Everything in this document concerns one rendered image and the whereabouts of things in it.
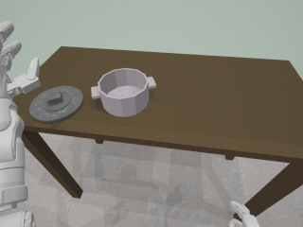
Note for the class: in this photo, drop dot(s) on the pot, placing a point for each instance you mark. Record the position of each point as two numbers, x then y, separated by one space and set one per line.
124 92

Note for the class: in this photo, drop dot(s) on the left robot upper arm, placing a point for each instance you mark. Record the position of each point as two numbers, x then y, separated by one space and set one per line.
18 219

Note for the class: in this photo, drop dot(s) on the right robot hand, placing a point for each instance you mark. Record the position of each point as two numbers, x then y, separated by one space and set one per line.
243 212

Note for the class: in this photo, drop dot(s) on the knob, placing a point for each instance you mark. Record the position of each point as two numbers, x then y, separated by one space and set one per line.
54 97

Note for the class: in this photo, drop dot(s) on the table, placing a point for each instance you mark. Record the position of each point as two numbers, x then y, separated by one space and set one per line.
232 106

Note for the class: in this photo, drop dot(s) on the left robot hand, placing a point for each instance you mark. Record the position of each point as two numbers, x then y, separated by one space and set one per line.
24 83

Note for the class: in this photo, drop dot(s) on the left robot forearm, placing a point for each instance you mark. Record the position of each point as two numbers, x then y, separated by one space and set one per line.
12 157

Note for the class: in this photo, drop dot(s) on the lid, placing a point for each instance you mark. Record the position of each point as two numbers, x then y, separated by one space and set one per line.
72 99

